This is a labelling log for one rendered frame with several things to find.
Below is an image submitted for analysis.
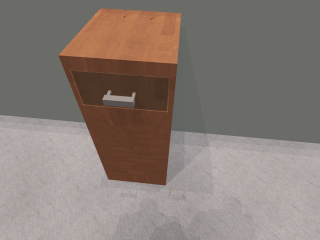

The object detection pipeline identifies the handle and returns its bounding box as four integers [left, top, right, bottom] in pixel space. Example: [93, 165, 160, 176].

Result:
[102, 90, 136, 108]

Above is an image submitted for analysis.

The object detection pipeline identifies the cabinet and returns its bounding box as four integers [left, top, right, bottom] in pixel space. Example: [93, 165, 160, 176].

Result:
[58, 8, 181, 186]

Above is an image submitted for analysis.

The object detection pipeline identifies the drawer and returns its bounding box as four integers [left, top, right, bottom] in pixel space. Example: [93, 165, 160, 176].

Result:
[71, 69, 170, 111]

